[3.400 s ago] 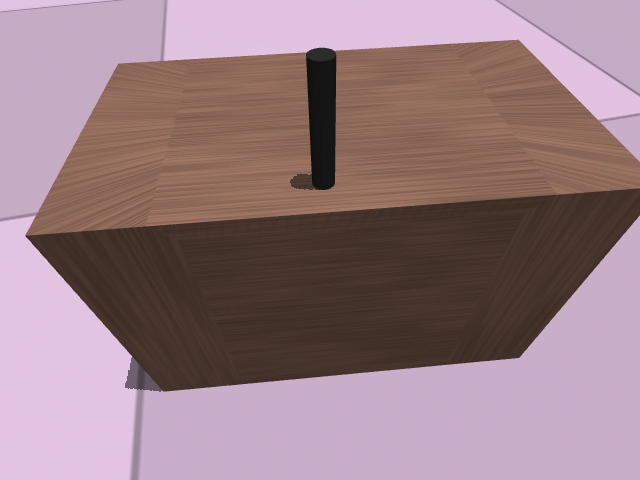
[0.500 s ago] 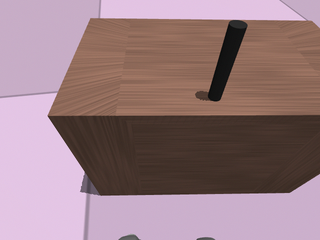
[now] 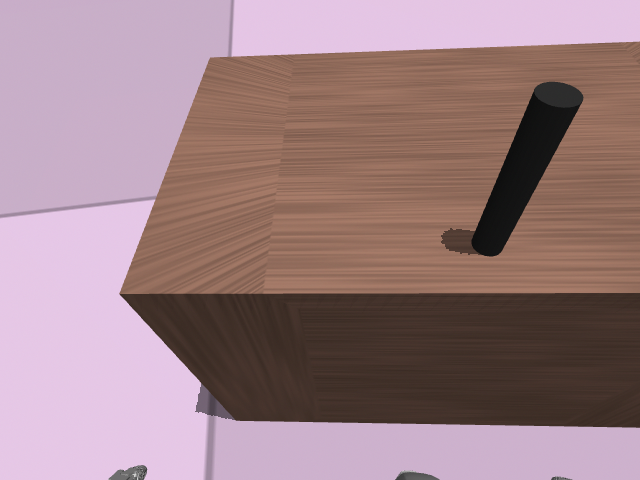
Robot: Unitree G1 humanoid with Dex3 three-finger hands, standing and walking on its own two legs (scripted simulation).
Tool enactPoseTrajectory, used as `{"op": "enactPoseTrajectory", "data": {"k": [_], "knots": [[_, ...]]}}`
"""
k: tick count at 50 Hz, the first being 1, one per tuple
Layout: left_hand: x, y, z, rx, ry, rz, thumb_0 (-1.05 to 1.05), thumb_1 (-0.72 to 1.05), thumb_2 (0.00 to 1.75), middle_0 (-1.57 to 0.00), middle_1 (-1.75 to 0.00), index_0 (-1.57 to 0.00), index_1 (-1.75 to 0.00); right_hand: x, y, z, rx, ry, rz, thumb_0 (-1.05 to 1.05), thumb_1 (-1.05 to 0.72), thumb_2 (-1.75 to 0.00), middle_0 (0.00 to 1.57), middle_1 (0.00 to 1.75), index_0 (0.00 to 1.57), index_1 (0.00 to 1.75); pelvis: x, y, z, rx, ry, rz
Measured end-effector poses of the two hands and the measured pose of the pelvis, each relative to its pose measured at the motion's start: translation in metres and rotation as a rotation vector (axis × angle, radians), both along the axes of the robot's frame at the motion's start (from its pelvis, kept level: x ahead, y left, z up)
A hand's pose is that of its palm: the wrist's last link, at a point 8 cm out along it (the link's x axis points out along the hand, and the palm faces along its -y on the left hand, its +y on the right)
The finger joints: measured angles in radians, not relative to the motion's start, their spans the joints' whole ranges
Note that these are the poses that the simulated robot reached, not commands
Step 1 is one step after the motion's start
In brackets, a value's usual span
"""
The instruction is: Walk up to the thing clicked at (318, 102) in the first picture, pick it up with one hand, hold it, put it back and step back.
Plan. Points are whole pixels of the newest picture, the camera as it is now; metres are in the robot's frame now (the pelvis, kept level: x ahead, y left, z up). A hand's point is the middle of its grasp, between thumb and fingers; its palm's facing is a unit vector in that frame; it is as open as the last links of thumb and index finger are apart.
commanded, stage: walk up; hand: right
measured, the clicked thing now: (515, 184) +0.44 -0.22 +0.11
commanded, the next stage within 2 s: stand in 1.66 s
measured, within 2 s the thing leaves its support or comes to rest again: neither
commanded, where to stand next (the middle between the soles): +0.05 +0.00 m, yaw -1 degrees
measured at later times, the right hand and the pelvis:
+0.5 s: hand out of the picture +0.12 -0.26 -0.13, palm faces -0.03 +0.91 -0.42, open 7.4 cm; pelvis +0.02 +0.01 +0.01, yaw +0 degrees
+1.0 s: hand out of the picture +0.09 -0.27 -0.14, palm faces -0.04 +0.92 -0.38, open 7.4 cm; pelvis +0.01 +0.00 +0.01, yaw +0 degrees
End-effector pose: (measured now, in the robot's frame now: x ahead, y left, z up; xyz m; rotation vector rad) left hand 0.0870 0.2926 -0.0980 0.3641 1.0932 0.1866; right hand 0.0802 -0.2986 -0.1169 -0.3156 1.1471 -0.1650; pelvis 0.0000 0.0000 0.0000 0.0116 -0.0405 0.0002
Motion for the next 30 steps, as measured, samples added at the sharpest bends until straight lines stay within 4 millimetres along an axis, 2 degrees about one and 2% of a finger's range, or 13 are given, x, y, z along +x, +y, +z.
{"op": "enactPoseTrajectory", "data": {"k": [4,8,12,20,30], "knots": [[0.014,0.005,-0.008,-0.033,-0.005,-0.005,0.01,0.90,0.90,-0.21,-0.30,-0.20,-0.31,0.014,0.008,0.004,-0.023,-0.029,0.014,0.00,-0.91,-0.90,0.21,0.30,0.20,0.30,0.005,0.011,-0.002,0.002,0.001,0.005],[0.025,0.014,-0.014,-0.063,0.006,0.014,0.01,0.90,0.90,-0.21,-0.30,-0.20,-0.31,0.014,0.014,0.014,-0.055,-0.023,0.006,0.00,-0.91,-0.90,0.21,0.30,0.20,0.30,0.011,0.019,0.000,0.004,-0.002,-0.007],[0.030,0.025,-0.018,-0.066,0.018,0.023,0.01,0.90,0.90,-0.21,-0.30,-0.20,-0.30,0.015,0.011,0.023,-0.087,-0.015,-0.004,0.00,-0.90,-0.90,0.21,0.30,0.20,0.30,0.017,0.020,0.001,-0.014,-0.006,-0.012],[0.025,0.034,-0.015,-0.048,0.075,0.038,0.01,0.90,0.90,-0.20,-0.30,-0.20,-0.30,0.024,0.000,0.029,-0.113,-0.004,-0.007,0.00,-0.90,-0.90,0.21,0.30,0.20,0.30,0.018,0.018,0.005,-0.018,-0.002,-0.007],[0.012,0.022,-0.005,-0.036,0.104,0.062,0.01,0.90,0.90,-0.20,-0.30,-0.20,-0.30,0.037,-0.002,0.019,-0.064,-0.011,0.008,0.00,-0.90,-0.90,0.21,0.30,0.20,0.30,0.018,0.007,0.009,-0.009,-0.004,0.003]]}}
